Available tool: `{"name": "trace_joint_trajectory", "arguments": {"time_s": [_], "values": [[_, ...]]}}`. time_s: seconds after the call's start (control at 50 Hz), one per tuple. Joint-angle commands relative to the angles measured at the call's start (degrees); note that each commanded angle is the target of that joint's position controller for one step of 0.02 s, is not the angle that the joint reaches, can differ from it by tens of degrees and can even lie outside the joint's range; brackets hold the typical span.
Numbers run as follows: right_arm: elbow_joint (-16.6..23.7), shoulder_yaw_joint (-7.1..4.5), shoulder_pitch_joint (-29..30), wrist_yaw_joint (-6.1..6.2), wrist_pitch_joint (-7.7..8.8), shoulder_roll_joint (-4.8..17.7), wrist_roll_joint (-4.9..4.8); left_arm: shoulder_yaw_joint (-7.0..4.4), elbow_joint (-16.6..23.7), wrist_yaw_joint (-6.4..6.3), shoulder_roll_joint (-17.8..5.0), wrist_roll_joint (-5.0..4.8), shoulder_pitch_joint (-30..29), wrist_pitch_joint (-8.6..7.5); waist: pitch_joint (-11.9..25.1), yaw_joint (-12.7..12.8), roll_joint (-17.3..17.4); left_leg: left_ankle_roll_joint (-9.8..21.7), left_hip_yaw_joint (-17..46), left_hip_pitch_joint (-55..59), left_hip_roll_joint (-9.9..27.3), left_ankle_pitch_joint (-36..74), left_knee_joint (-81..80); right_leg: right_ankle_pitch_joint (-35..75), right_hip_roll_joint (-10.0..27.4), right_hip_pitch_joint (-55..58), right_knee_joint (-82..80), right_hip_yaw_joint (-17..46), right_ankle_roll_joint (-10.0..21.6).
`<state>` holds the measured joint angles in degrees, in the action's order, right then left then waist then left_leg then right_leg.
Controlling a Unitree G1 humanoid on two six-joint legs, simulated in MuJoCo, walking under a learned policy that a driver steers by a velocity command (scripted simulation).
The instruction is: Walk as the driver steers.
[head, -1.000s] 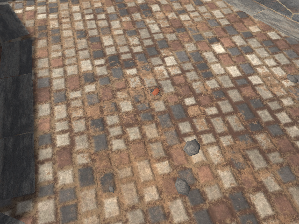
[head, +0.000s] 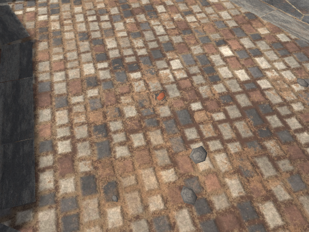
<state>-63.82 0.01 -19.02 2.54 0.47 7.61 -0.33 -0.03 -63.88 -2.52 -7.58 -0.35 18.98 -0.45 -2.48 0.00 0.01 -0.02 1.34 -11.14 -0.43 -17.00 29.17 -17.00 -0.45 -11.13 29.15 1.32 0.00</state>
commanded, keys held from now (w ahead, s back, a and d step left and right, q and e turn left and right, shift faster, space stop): no key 0.06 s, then w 0.94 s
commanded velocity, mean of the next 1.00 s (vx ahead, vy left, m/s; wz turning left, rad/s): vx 0.35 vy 0.00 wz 0.00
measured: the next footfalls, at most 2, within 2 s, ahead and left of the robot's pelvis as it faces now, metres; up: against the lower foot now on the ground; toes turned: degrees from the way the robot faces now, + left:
right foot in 0.66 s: +0.31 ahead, -0.21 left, +0.00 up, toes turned -3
left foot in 1.26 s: +0.67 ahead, +0.01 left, +0.00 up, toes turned +3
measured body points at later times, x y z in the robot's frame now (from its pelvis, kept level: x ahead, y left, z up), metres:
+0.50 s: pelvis +0.09 -0.03 -0.01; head +0.10 -0.04 +0.44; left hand +0.17 +0.20 -0.15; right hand -0.03 -0.24 -0.16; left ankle -0.02 +0.12 -0.74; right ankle +0.07 -0.14 -0.65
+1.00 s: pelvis +0.32 -0.14 +0.01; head +0.32 -0.15 +0.46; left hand +0.26 +0.09 -0.13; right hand +0.48 -0.39 -0.10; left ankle +0.49 +0.04 -0.66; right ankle +0.27 -0.21 -0.74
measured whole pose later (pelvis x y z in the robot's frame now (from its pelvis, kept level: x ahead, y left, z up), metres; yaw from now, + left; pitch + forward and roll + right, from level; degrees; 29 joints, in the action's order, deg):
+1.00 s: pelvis +0.32 -0.14 +0.01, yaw +0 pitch +1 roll -1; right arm -49.7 -2.9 -7.5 0.4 4.8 14.2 -0.7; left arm -0.6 -59.8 0.3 -9.8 0.2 26.6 -5.9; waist 2.1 3.6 2.1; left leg 2.7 1.5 -42.3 6.6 3.1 50.3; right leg -10.7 -4.0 -2.7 12.1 -3.1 4.4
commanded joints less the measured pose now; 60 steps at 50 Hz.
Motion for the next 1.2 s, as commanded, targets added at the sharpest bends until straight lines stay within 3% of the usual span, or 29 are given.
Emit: {"name": "trace_joint_trajectory", "arguments": {"time_s": [0.02,0.06,0.1,0.16,0.32,0.34,0.38,0.4,0.42,0.44,0.48,0.5,0.52,0.54,0.56,0.58,0.62,0.64,0.66,0.68,0.7,0.72,0.74,0.78,0.82,0.9,1.02,1.12,1.2], "values": [[0.3,-0.60,-5.0,0.13,0.21,4.1,0.01,-0.59,0.3,-0.13,-4.1,0.01,5.0,-0.21,-3.0,0.0,0.0,1.1,-0.1,-2.2,0.2,8.0,-5.2,8.0,0.2,-2.2,-5.1,0.0,1.0],[0.3,-0.59,-5.2,0.13,0.24,4.0,0.01,-0.58,0.3,-0.13,-4.0,0.01,5.2,-0.23,-3.1,0.0,0.0,1.1,0.0,-2.4,0.2,7.6,-5.2,7.6,0.2,-2.4,-5.2,0.0,1.0],[-0.3,-0.82,-6.7,0.33,0.08,4.1,-0.34,-0.80,-0.4,-0.34,-4.1,-0.35,6.7,-0.08,-1.8,0.0,0.1,2.1,-1.4,-2.7,-1.5,-7.8,-4.3,-7.8,-1.5,-2.7,-4.3,-1.4,2.1],[1.1,-1.31,-6.0,0.46,1.05,5.0,-1.04,-1.29,1.1,-0.47,-5.1,-1.03,6.1,-1.05,-8.4,0.0,0.1,5.2,2.0,-9.6,0.6,-25.7,-4.4,-25.6,0.6,-9.6,-4.3,2.0,5.2],[2.5,-1.76,-10.8,-1.40,5.85,5.6,-2.14,-1.19,3.8,1.53,-4.0,-2.00,6.6,-6.04,-7.8,-1.1,2.0,10.1,9.9,-6.3,4.1,-20.7,-3.4,-17.8,1.3,-13.1,2.1,4.7,8.2],[2.2,-2.02,-13.2,-1.61,6.32,6.6,-2.29,-1.01,4.8,1.85,-3.6,-1.99,5.2,-6.72,-7.5,-2.1,3.8,11.6,13.3,-3.1,5.7,-19.2,-4.5,-14.7,0.2,-16.3,5.9,3.1,8.0],[0.9,-3.55,-20.5,-2.02,7.38,11.8,-2.26,-0.43,8.2,2.81,-2.0,-1.81,0.0,-8.22,-5.7,-4.5,11.4,18.0,30.3,10.3,15.8,-6.3,-9.0,-0.9,-2.4,-29.6,22.1,-2.8,6.2],[0.0,-3.58,-25.7,-2.34,7.64,11.3,-1.43,-0.48,10.7,3.28,-3.7,-1.48,-6.4,-9.04,-4.7,-8.5,11.6,21.0,38.2,18.9,20.5,2.5,-11.5,-8.9,-2.1,-40.6,32.4,-1.5,5.7],[-0.6,-3.43,-27.5,-2.21,7.75,11.2,-0.44,-0.85,13.1,3.54,-5.2,-1.93,-11.2,-9.47,-5.0,-9.3,11.3,21.9,42.3,26.0,24.7,9.8,-11.4,-18.7,0.4,-52.2,43.5,1.9,5.5],[-0.3,-3.02,-25.8,-1.76,7.56,10.7,-0.09,-1.15,15.2,3.49,-6.4,-2.54,-13.9,-9.46,-4.5,-8.1,8.9,19.7,39.9,29.6,25.2,13.4,-9.5,-20.5,3.8,-59.0,50.9,4.9,5.3],[1.0,-1.86,-18.8,-0.69,6.12,8.5,-0.86,-0.61,17.9,3.60,-5.5,-2.85,-13.6,-8.66,-5.5,-3.9,5.7,13.2,28.8,23.7,23.3,11.9,-12.6,-18.2,8.8,-60.3,49.8,6.3,4.8],[2.9,-1.26,-12.7,-0.24,5.24,7.3,-1.30,-0.18,18.4,3.76,-4.8,-2.20,-12.0,-8.12,-6.6,-1.1,4.5,9.6,22.0,14.8,19.8,7.3,-16.4,-14.0,10.5,-52.6,40.2,5.4,4.0],[5.7,-1.40,-5.5,0.21,4.64,8.7,-1.50,0.52,18.4,4.37,-3.9,-1.36,-10.9,-7.77,-6.6,1.0,3.4,7.1,14.0,0.5,14.5,2.4,-19.9,-5.0,9.6,-35.8,26.6,2.2,2.8],[7.0,-2.27,-3.0,0.31,4.48,12.2,-1.60,0.39,17.0,4.96,-4.3,-0.53,-8.1,-7.41,-3.7,2.0,3.8,5.6,6.7,-11.8,8.8,1.2,-20.9,6.3,5.9,-15.1,17.7,-2.1,1.4],[6.6,-3.17,-5.7,0.08,4.74,15.6,-0.94,-0.77,15.4,5.01,-6.4,-0.88,-5.0,-6.63,-1.1,2.5,5.8,6.3,5.7,-15.5,8.8,-0.6,-22.1,11.3,2.0,-3.5,18.0,-6.0,-0.1],[6.4,-3.38,-6.2,-0.23,4.90,16.9,-0.63,-2.17,14.1,4.45,-9.0,-1.59,-1.3,-5.55,-0.4,4.8,6.7,6.0,4.5,-14.2,8.9,2.8,-19.5,10.1,0.9,0.6,18.1,-6.6,-0.3],[6.1,-2.78,-5.9,-0.89,4.74,14.8,-0.84,-4.69,12.0,3.18,-12.7,-1.84,7.4,-4.63,2.8,10.9,5.5,3.6,1.0,-9.6,6.9,20.4,-2.9,6.0,-1.7,8.1,13.6,-8.9,1.4],[6.4,-2.16,-5.8,-1.04,4.64,12.2,-0.12,-5.81,9.6,2.92,-14.8,-1.70,14.3,-4.43,5.5,14.6,1.3,1.5,-0.7,-11.9,5.4,24.2,12.2,6.3,-1.0,15.1,11.0,-7.9,2.7],[8.5,-0.14,-7.0,-1.11,5.00,4.4,1.78,-5.87,7.9,2.83,-19.9,-0.70,18.5,-4.42,6.4,11.9,-18.3,-0.5,-1.4,-20.9,-0.5,-8.5,39.9,-4.1,12.4,15.5,1.8,15.4,6.4],[8.5,0.55,-18.6,-1.19,6.82,-1.6,-0.97,-4.52,9.2,3.76,-20.3,0.86,16.3,-5.54,12.9,4.3,-30.2,1.4,8.6,-28.2,-6.3,-16.7,56.6,-10.4,22.9,18.1,-19.2,51.1,14.5],[9.4,-0.09,-16.2,-1.49,7.74,2.5,-3.25,-3.67,9.7,5.03,-16.6,-0.14,9.4,-6.52,6.6,1.8,-19.0,2.9,8.4,-33.7,-2.7,-9.8,61.4,-19.3,24.6,13.1,-23.9,54.9,14.8],[11.9,-0.24,-8.4,-1.60,7.75,4.9,-3.08,-3.13,10.6,5.73,-14.1,-0.69,3.5,-7.03,2.0,1.7,-10.3,4.6,5.6,-35.0,1.5,-3.3,60.3,-16.2,23.7,6.2,-20.5,44.2,13.1],[12.7,-0.81,-3.8,-1.08,7.05,6.9,-1.90,-2.76,11.6,6.07,-13.3,0.09,-2.4,-7.19,0.9,0.6,-2.6,5.3,4.9,-30.9,5.3,2.9,56.1,-9.1,20.7,-1.3,-18.0,33.1,11.3],[12.4,-2.39,-4.7,-1.17,5.06,9.7,-1.06,-2.07,11.0,5.86,-10.3,1.35,-5.5,-7.05,2.0,-2.4,-6.3,5.8,4.8,-24.1,8.5,6.9,47.3,-2.6,14.1,-6.7,-18.3,18.9,9.5],[12.1,-2.97,-4.1,-1.50,4.28,10.2,-0.92,-1.63,8.7,4.94,-8.8,0.77,-1.5,-7.23,0.7,-2.5,-5.9,5.7,3.2,-23.9,8.4,8.1,42.3,4.3,11.8,-5.4,-20.6,13.1,10.6],[15.0,-3.25,6.1,-1.61,4.49,9.3,-0.05,-2.21,7.0,3.24,-11.1,0.69,4.6,-6.85,-0.7,-0.2,-1.0,3.8,2.6,-34.6,8.9,15.5,30.8,11.2,13.6,3.2,-23.1,10.9,11.9],[18.2,-3.15,18.4,-2.80,5.08,8.3,-0.59,-2.36,6.7,1.91,-11.6,0.16,8.6,-5.69,-2.5,3.3,-2.7,1.7,-0.4,-34.6,6.9,25.3,12.5,14.7,12.2,8.0,-25.0,5.0,10.6],[20.7,-2.42,25.8,-4.45,5.86,7.6,-1.07,-2.69,5.3,1.73,-11.9,-0.06,12.8,-4.45,-5.3,5.8,-3.0,2.1,-2.1,-35.3,5.4,22.7,4.1,17.9,13.5,15.9,-22.3,3.2,10.7],[22.1,-2.49,26.0,-5.78,6.84,8.8,-1.28,-3.43,5.6,1.51,-13.7,-0.21,11.6,-3.66,-4.1,3.6,-5.0,4.8,-4.1,-28.5,2.8,15.3,-0.1,32.7,15.1,19.5,-15.8,2.4,9.7]]}}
